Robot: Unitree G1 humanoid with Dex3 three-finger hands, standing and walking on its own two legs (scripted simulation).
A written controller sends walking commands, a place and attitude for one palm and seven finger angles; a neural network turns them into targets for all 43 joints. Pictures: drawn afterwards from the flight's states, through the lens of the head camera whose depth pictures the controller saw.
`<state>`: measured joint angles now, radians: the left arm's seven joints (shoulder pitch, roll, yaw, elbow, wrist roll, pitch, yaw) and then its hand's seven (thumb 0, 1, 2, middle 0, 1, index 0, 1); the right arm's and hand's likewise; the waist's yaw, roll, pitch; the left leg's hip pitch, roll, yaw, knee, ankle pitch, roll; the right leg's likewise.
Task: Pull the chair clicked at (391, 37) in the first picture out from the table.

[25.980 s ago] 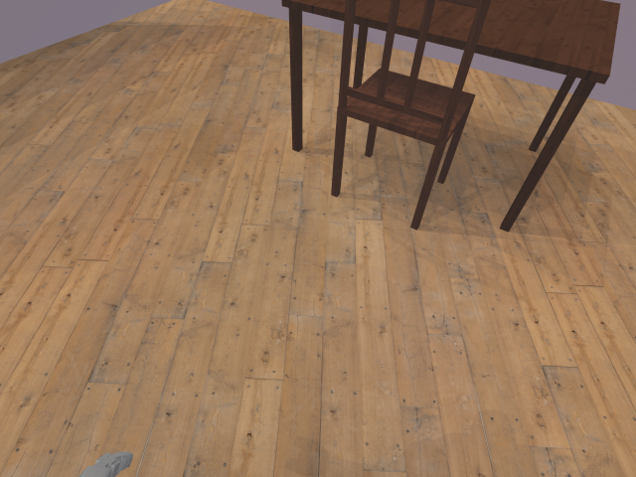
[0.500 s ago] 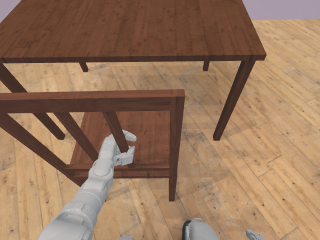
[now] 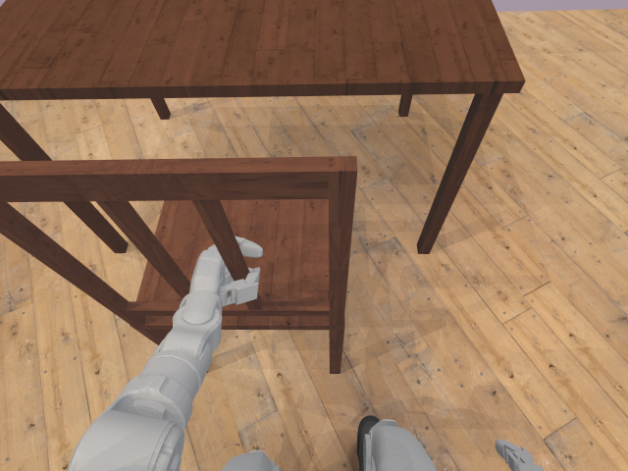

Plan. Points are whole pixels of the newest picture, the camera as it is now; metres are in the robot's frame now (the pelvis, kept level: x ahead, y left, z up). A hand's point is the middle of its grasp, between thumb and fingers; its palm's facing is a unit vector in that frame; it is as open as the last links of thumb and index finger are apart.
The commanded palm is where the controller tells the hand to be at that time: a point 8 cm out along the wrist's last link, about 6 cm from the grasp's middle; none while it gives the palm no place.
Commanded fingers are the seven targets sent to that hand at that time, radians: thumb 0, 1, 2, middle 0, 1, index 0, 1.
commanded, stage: step backward, pulling the chair out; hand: left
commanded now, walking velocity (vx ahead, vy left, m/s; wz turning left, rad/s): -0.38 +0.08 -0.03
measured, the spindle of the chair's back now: (164, 264) +0.39 +0.23 -0.03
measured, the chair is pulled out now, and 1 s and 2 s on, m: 0.21 0.33 0.50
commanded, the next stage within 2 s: none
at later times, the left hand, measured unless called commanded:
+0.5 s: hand (238, 310) +0.32 +0.11 -0.05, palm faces -0.09 -0.98 -0.18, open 5.6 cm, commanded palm +0.31 +0.16 -0.05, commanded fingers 0.00 0.90 0.90 -0.50 -1.45 -0.50 -1.45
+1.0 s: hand (234, 370) +0.24 +0.11 -0.05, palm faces -0.12 -0.98 -0.16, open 5.5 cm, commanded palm +0.23 +0.16 -0.05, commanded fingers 0.00 0.90 0.90 -0.50 -1.45 -0.50 -1.45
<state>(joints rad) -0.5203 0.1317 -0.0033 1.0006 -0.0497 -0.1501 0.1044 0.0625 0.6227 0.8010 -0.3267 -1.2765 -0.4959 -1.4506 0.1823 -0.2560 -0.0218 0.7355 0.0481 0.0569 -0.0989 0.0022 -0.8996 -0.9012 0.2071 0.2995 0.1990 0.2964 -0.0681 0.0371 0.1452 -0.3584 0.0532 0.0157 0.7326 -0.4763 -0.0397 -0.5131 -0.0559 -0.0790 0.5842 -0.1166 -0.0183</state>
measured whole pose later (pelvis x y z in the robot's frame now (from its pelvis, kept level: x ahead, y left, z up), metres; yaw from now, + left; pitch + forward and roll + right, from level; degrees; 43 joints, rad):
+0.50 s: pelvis -0.04 +0.02 +0.01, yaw -2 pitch +2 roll +1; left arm -0.51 0.16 -0.01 0.97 -0.05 -0.14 0.09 0.07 0.64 0.78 -0.31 -1.27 -0.50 -1.45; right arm 0.15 -0.25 -0.02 0.70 0.03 0.07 -0.11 0.00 -0.90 -0.90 0.21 0.30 0.20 0.30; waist -0.05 0.01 0.17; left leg -0.34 0.06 0.08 0.61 -0.31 -0.03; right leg -0.46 -0.06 -0.04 0.58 -0.15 0.01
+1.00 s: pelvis -0.12 +0.03 +0.01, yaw -2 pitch +3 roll +2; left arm -0.49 0.14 -0.04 0.88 -0.05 -0.10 0.09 0.07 0.67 0.76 -0.28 -1.29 -0.50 -1.45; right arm 0.15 -0.28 -0.04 0.67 0.04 0.09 -0.12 0.00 -0.90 -0.90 0.20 0.30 0.20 0.30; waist -0.06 -0.02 0.18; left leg -0.24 0.05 0.06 0.55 -0.35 -0.05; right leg -0.49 -0.10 -0.05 0.59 -0.12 0.02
